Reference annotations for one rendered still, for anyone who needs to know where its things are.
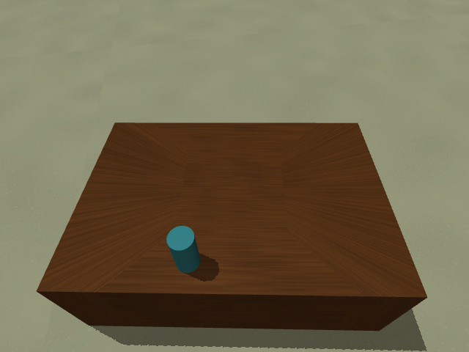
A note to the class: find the can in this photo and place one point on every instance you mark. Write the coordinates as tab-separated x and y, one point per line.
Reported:
182	244

